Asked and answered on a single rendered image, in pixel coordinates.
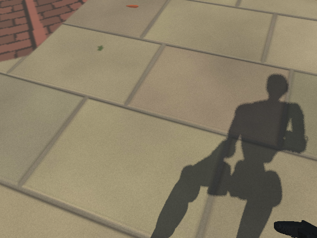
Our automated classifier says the right robot hand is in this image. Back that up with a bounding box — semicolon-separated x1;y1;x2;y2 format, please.
273;220;317;238

